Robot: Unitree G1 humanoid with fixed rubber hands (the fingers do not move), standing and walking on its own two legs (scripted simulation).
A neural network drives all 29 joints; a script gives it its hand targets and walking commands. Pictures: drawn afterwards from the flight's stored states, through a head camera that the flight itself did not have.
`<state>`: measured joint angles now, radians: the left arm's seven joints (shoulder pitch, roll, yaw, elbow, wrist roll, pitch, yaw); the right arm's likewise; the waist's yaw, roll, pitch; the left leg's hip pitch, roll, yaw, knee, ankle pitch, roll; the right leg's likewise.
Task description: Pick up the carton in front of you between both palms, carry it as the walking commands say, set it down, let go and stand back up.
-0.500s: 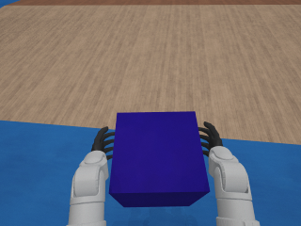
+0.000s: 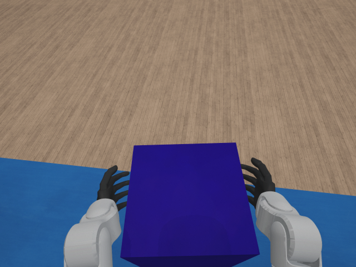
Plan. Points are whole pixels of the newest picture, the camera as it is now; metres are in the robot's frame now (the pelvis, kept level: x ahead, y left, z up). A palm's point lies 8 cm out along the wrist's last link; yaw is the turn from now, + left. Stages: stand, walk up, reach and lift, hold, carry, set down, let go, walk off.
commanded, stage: carry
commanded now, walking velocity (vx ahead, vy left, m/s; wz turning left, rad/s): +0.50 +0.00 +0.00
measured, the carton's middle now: (186, 211) +0.24 -0.01 +0.01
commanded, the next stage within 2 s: none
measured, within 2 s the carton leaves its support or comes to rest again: neither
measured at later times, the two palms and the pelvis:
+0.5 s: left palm (124, 107) +0.56 +0.16 +0.07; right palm (222, 108) +0.53 -0.14 +0.07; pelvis +0.32 +0.04 +0.00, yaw -5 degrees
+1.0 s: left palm (146, 42) +0.93 +0.11 +0.11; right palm (218, 40) +0.94 -0.19 +0.11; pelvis +0.64 -0.04 +0.00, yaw -1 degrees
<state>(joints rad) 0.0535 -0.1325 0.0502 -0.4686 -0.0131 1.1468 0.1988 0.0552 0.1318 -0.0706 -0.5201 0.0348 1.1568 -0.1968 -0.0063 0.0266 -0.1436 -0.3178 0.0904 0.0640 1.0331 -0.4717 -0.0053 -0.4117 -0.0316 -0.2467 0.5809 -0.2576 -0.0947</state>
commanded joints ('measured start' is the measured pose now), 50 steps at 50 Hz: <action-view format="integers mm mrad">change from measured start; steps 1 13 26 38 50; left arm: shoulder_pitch -390 -280 -284 -342 -868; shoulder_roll -624 -616 -775 -621 -518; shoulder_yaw -482 -570 -592 -584 -444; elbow -203 -193 -162 -217 -34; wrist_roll -172 -183 -130 -134 -208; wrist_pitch -36 -34 -68 -77 -84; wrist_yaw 0 -103 -121 -63 10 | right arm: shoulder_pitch -335 -230 -302 -295 -846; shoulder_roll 637 668 811 609 528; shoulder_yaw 524 572 644 583 427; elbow -78 -103 -113 -130 52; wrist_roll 165 79 152 130 150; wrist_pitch -24 -45 -81 -90 -87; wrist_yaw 13 54 125 83 -31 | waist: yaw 31 36 -5 -14 54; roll -49 -184 27 131 -76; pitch -148 -6 -178 17 -246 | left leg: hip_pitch -418 -291 292 340 -352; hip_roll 64 -39 251 152 18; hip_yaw -60 141 -218 71 -87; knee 130 -465 -834 -859 281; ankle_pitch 105 397 333 504 141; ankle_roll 31 15 133 115 85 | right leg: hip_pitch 443 461 -195 -178 442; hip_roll -366 -204 -110 -46 -297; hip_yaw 580 142 239 36 471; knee -389 -395 559 -13 -281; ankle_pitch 8 395 -26 216 100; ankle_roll -103 -12 61 83 -108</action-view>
